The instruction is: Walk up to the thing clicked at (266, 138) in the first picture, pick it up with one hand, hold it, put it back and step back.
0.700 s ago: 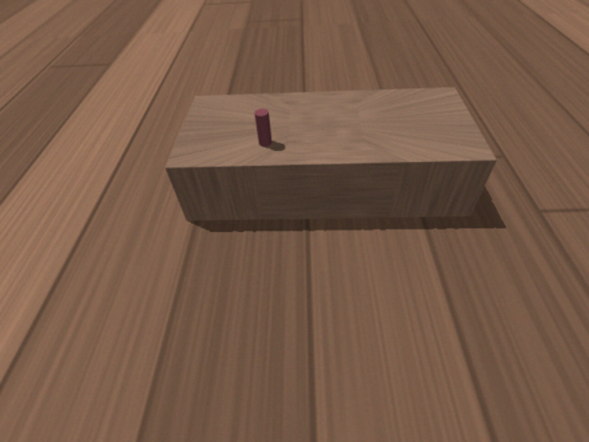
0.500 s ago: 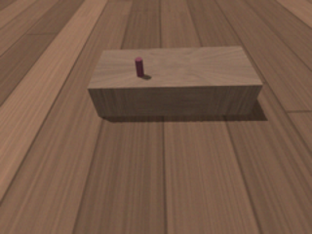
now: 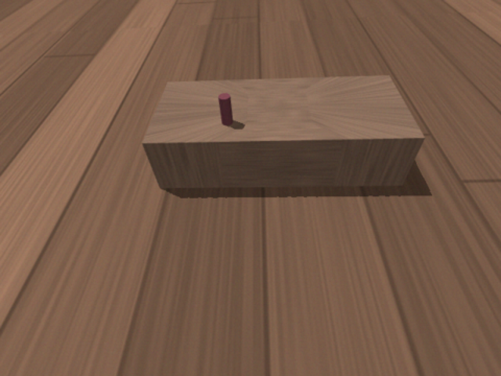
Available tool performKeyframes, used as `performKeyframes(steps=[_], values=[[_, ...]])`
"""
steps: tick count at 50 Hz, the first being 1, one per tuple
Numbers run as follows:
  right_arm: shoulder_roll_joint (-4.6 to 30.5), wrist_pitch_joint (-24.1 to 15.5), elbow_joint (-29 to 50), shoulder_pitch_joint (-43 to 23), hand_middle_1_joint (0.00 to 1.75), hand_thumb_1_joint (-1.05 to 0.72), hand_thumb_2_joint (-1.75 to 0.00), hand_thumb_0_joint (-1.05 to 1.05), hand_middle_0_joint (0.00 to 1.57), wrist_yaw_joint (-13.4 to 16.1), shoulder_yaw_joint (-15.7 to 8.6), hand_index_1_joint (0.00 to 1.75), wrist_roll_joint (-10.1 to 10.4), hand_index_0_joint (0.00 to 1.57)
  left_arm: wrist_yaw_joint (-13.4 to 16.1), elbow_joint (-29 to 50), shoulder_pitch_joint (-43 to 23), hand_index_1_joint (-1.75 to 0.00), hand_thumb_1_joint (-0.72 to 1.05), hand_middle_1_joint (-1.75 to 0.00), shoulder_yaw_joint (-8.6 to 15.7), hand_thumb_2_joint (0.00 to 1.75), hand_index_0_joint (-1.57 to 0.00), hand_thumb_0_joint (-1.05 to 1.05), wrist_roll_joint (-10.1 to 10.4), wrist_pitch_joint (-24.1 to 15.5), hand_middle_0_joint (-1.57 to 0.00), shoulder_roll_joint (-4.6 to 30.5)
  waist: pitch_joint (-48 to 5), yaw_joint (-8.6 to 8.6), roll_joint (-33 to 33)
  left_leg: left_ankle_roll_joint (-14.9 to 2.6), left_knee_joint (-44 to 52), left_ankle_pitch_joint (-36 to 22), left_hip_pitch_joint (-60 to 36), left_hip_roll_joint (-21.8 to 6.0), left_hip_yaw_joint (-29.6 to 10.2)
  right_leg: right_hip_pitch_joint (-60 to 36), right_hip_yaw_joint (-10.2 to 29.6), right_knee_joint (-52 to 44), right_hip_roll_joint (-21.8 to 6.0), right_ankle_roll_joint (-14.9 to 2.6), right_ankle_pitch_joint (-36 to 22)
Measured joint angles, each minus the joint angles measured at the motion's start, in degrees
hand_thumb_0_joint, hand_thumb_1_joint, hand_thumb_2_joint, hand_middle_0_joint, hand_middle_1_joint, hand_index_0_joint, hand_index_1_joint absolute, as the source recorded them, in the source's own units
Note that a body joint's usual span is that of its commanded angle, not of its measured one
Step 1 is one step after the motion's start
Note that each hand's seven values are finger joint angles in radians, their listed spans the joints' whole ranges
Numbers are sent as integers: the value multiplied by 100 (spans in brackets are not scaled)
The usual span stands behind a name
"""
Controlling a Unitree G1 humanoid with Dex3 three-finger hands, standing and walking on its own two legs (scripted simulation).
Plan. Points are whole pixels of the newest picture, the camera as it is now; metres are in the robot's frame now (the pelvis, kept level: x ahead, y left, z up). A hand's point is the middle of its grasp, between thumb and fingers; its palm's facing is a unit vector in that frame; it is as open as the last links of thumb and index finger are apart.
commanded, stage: stand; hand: left
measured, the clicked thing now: (225, 109) +1.37 +0.20 -0.38
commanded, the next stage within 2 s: walk up in 0.42 s
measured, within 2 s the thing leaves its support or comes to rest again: neither
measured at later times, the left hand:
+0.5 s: hand out of the picture +0.07 +0.26 -0.16, palm faces -0.01 -0.95 -0.32, open 7.4 cm
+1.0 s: hand (154, 369) +0.18 +0.22 -0.14, palm faces +0.05 -0.92 -0.39, open 7.4 cm
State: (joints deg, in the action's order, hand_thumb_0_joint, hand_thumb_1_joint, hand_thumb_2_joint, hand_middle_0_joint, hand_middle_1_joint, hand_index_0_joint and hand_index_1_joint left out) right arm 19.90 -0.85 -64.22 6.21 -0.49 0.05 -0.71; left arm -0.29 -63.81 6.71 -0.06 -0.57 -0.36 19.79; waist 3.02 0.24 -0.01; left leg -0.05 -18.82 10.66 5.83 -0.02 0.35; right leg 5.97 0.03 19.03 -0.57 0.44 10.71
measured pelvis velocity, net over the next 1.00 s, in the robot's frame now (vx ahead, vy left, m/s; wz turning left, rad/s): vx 0.16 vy -0.05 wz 0.04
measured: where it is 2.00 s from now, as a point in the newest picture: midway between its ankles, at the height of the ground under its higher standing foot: (284, 291)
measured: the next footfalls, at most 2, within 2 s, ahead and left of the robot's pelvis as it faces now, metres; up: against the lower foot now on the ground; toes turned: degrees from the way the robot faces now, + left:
right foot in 0.68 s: +0.12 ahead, -0.15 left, +0.00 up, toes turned -5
left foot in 1.12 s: +0.39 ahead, +0.07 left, +0.00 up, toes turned +6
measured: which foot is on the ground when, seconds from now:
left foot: down 0.00-0.72, up 0.74-1.00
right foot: down 0.00-0.52, up 0.54-0.66, down 0.68-1.00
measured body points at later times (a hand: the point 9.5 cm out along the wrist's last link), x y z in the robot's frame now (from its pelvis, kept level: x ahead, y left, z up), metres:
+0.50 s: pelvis +0.01 +0.00 +0.00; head +0.01 +0.00 +0.45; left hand +0.08 +0.31 -0.13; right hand +0.08 -0.31 -0.13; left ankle -0.01 +0.12 -0.74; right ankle -0.01 -0.12 -0.74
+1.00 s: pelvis +0.16 -0.05 -0.01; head +0.19 -0.07 +0.44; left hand +0.17 +0.27 -0.12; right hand +0.26 -0.37 -0.13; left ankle +0.28 +0.09 -0.71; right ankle +0.08 -0.15 -0.75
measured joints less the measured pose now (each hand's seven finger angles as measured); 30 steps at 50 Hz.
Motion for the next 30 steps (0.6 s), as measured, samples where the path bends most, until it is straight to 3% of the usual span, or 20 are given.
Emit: performKeyframes(steps=[21, 25, 27, 30], values=[[11, 12, -18, 45, 30, -90, -90, 0, 20, -5, 11, 30, 3, 20, -4, -9, 16, -30, 90, -30, -4, 90, -20, 0, 5, -3, -21, 3, 19, -11, -5, 0, 5, 8, 11, -1, -18, -13, -18, -41, 0, 3, -5], [50, -59, 215, 314, 30, -90, -90, 0, 20, -196, -219, 30, -115, 20, -229, 221, 257, -30, 90, -30, 222, 90, -20, 0, -128, -57, -21, 84, -163, 19, -30, -251, -645, 1042, 288, 34, -31, 322, 6, 740, 12, -220, 1196], [102, -131, 352, 441, 30, -90, -90, 0, 20, -242, -324, 30, -141, 20, -283, 334, 367, -30, 90, -30, 312, 90, -20, 0, -152, -66, -21, 187, -188, 45, -74, -278, -742, 887, 340, 57, 10, 535, 7, 1175, -20, -300, 1374], [145, -220, 533, 575, 30, -90, -90, 0, 20, -274, -463, 31, -158, 20, -330, 396, 459, -30, 90, -30, 417, 90, -20, 0, -185, -20, -21, 371, -85, 7, -164, -221, -681, 580, 211, 66, 106, 964, -28, 1996, -101, -238, 1626]])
